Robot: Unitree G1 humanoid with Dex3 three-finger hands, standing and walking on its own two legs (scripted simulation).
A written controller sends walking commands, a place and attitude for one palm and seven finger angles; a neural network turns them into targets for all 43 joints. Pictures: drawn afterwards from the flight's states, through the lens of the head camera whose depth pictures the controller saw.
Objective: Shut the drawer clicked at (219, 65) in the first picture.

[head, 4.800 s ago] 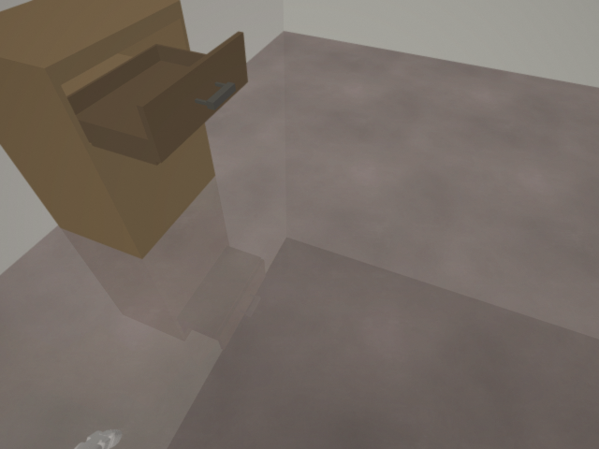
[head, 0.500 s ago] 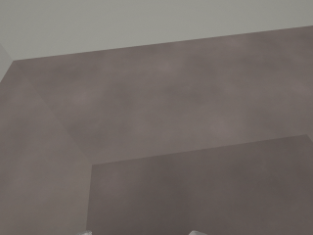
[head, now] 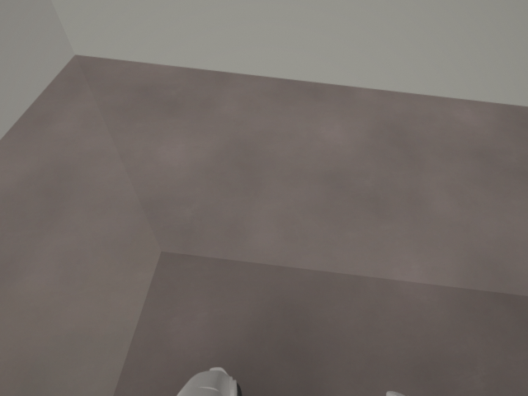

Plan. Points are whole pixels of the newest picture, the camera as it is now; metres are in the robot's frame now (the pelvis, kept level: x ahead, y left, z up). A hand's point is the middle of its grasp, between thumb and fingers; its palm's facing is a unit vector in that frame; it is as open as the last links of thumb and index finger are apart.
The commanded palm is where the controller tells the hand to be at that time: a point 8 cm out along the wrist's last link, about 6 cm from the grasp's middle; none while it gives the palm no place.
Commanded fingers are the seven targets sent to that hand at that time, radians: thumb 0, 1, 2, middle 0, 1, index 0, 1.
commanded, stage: turn to face it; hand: left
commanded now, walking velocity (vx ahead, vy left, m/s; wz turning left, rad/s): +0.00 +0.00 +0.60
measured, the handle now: out of the picture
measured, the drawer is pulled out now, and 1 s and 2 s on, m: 0.26 0.26 0.26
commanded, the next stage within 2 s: none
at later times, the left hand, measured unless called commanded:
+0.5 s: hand out of the picture +0.11 +0.16 -0.12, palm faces +0.27 -0.92 -0.29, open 7.4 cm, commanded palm none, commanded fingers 0.00 0.90 0.90 -0.20 -0.30 -0.20 -0.30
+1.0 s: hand out of the picture -0.07 +0.18 -0.16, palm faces +0.59 -0.76 -0.27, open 7.4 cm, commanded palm none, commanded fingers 0.00 0.90 0.90 -0.20 -0.30 -0.20 -0.30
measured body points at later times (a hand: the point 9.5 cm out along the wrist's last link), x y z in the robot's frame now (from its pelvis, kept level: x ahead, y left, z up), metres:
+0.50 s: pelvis +0.04 -0.06 +0.02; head +0.08 -0.08 +0.46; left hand +0.09 +0.21 -0.10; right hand +0.16 -0.30 -0.14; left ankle +0.06 +0.06 -0.68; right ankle +0.05 -0.18 -0.72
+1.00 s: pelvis +0.03 -0.03 +0.02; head +0.06 +0.03 +0.46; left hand -0.10 +0.22 -0.14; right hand +0.28 -0.17 -0.10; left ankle -0.03 +0.06 -0.72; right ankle +0.07 -0.18 -0.64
